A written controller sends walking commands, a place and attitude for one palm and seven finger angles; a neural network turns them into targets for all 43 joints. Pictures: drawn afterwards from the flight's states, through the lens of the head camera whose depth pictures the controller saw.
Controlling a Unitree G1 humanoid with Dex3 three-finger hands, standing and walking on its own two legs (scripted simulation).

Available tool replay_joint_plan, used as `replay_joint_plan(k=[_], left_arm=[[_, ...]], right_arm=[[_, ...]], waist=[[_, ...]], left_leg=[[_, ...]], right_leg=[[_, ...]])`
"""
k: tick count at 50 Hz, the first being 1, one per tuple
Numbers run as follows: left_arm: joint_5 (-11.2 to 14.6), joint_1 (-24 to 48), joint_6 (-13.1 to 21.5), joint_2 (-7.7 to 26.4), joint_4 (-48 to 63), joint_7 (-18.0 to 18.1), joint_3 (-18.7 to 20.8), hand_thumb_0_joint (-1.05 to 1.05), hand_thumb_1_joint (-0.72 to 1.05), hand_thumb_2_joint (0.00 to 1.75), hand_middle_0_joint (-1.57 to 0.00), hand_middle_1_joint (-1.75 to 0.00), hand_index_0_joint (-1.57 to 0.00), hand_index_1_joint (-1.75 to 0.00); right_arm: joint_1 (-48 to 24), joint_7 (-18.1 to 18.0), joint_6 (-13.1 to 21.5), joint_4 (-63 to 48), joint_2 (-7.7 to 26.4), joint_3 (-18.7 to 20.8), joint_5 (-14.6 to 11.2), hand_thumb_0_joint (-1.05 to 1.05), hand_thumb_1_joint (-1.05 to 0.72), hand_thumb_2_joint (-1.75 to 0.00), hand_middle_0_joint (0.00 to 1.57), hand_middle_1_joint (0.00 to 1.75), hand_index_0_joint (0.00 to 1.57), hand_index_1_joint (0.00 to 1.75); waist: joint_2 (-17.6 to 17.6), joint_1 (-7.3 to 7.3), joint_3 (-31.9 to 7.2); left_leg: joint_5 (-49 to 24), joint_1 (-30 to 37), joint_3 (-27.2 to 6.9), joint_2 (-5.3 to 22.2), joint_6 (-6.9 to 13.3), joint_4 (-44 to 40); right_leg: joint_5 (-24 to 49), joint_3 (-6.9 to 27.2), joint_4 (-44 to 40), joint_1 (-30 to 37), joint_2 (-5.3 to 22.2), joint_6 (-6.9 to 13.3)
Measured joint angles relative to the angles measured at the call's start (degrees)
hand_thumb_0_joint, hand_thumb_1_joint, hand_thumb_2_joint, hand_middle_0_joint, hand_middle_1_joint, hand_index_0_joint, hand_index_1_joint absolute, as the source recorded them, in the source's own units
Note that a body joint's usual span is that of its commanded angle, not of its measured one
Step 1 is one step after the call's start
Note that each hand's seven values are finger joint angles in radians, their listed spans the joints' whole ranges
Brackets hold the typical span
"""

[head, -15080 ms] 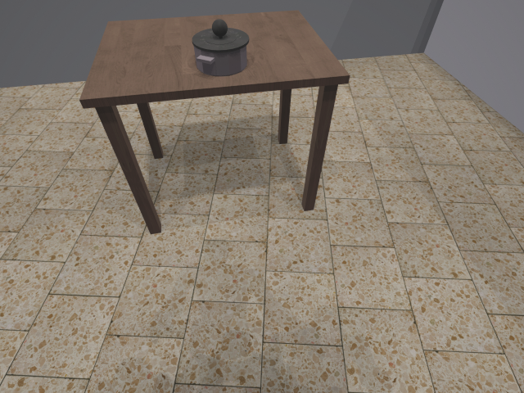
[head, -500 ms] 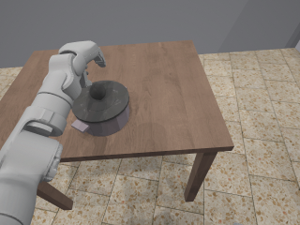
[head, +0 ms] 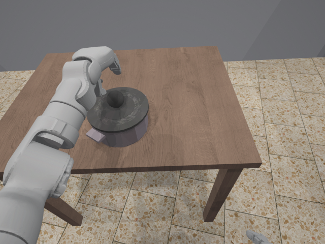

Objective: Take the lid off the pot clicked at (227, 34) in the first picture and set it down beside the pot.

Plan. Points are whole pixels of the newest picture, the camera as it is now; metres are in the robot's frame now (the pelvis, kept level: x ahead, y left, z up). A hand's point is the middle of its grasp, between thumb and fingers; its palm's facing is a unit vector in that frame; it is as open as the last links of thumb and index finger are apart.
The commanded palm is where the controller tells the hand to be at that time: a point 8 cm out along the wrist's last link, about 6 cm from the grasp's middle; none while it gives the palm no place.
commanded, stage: move the open hand above the knob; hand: left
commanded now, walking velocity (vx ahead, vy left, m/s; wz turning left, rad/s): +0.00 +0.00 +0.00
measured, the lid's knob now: (115, 99) +0.50 +0.14 +0.09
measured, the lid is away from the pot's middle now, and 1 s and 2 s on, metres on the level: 0.00 0.00 0.00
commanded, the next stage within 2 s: lower the open fingers around the knob in 0.04 s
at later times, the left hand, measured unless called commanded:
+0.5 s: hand (107, 88) +0.46 +0.14 +0.15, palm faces -0.32 -0.06 -0.95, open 10.2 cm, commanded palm +0.46 +0.14 +0.21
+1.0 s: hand (109, 99) +0.46 +0.14 +0.12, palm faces -0.35 -0.04 -0.94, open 10.2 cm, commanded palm +0.46 +0.14 +0.17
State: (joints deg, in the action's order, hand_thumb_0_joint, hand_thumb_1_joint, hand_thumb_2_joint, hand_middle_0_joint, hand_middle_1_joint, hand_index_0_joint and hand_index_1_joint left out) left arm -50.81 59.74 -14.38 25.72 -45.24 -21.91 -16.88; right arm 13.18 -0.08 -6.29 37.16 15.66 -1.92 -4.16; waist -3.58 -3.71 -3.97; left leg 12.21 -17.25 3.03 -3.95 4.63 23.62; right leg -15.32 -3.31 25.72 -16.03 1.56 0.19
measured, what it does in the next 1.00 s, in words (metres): stands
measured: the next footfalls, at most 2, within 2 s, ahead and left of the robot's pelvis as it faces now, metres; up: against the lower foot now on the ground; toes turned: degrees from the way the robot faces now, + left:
none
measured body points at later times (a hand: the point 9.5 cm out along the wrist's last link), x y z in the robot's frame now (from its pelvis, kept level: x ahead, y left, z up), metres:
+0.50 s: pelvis +0.00 +0.00 +0.00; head +0.02 -0.03 +0.45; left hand +0.48 +0.14 +0.21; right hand +0.08 -0.26 -0.13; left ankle -0.01 +0.07 -0.74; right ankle -0.03 -0.12 -0.74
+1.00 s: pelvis +0.00 -0.01 +0.00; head +0.03 -0.03 +0.45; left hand +0.48 +0.14 +0.17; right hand +0.09 -0.26 -0.13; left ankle -0.01 +0.07 -0.74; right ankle -0.03 -0.12 -0.74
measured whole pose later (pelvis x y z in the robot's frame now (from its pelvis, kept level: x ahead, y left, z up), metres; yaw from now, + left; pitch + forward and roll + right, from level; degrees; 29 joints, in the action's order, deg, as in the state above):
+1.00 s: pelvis +0.00 -0.01 +0.00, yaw -1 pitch +7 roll +0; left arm -51.2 57.0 -11.8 23.6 -53.0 -17.9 -16.8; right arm 14.6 -1.1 -6.8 38.5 15.4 -1.6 -4.1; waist -3.1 -4.7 -4.0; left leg 12.8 -18.9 3.4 -3.1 4.2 24.6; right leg -15.3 -2.8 25.9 -17.6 0.7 0.7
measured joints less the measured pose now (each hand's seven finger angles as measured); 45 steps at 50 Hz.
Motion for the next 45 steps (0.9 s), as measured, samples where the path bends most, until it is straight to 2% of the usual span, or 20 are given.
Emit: replay_joint_plan(k=[8,11,15,27,34,45], left_arm=[[0.02,0.87,0.13,-0.56,-0.51,-0.14,-0.83,0.0,-0.33,1.51,-0.84,-0.08,-0.85,-0.08],[0.01,2.0,-1.31,-1.42,-2.23,-0.11,-1.88,0.0,-0.33,1.51,-0.84,-0.08,-0.85,-0.08],[0.17,2.03,-1.88,-2.18,-3.48,-0.77,-1.13,0.0,-0.33,1.51,-0.84,-0.08,-0.85,-0.08],[-0.37,-0.23,1.24,-0.74,-5.42,0.42,1.0,0.0,-0.33,1.51,-0.84,-0.08,-0.85,-0.08],[-0.09,-1.25,2.15,-0.45,-5.28,1.2,0.49,0.0,-0.33,1.51,-0.84,-0.08,-0.85,-0.08],[-0.1,-2.88,2.5,-1.9,-6.28,3.3,0.98,0.0,-0.33,1.51,-0.84,-0.08,-0.85,-0.08]], right_arm=[[0.14,-0.21,-0.15,0.05,-0.07,-0.12,0.12,0.01,-0.9,-0.9,0.2,0.3,0.2,0.3],[0.53,0.0,-0.21,0.52,0.03,0.0,0.06,0.01,-0.9,-0.9,0.2,0.3,0.2,0.3],[0.93,-0.13,-0.26,0.95,0.24,-0.18,0.25,0.01,-0.9,-0.9,0.2,0.3,0.2,0.3],[2.63,-1.36,0.43,0.92,0.33,-0.03,0.29,0.01,-0.9,-0.9,0.2,0.3,0.2,0.3],[3.17,-1.38,0.53,1.45,0.7,0.65,0.19,0.01,-0.9,-0.9,0.2,0.3,0.2,0.3],[1.83,-0.85,-0.43,1.59,0.29,0.45,0.13,0.01,-0.9,-0.9,0.2,0.3,0.2,0.3]], waist=[[0.21,0.08,0.13],[0.19,0.07,0.01],[-0.07,-0.28,0.21],[0.38,-1.32,0.83],[0.51,-1.2,0.7],[0.44,-1.05,0.11]], left_leg=[[-0.2,-0.17,-0.24,-0.15,-0.01,-0.07],[-0.27,-0.34,-0.34,-0.25,-0.02,-0.06],[-0.33,-0.2,-0.29,-0.21,0.0,-0.18],[-0.15,0.1,0.4,0.59,-0.31,-0.24],[0.02,-0.54,0.26,0.69,-0.39,0.04],[0.51,-1.08,0.48,0.81,-0.4,0.57]], right_leg=[[0.01,-0.23,0.08,-0.15,0.14,0.02],[-0.06,-0.33,0.29,-0.36,0.25,0.01],[0.02,-0.26,0.18,-0.27,0.2,0.03],[0.42,0.49,-0.36,-0.07,-0.63,0.4],[0.36,0.37,-0.37,-0.55,-0.74,0.46],[0.08,0.63,-0.02,-1.09,-0.85,0.43]])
